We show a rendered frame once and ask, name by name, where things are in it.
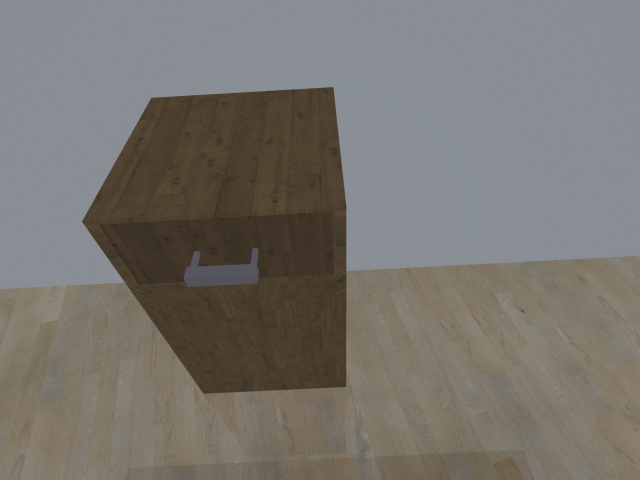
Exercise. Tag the drawer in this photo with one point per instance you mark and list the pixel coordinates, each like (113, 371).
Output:
(288, 245)

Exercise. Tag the handle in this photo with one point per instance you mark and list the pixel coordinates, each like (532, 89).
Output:
(221, 275)

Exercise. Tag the cabinet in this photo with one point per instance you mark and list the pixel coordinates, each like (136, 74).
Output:
(236, 155)

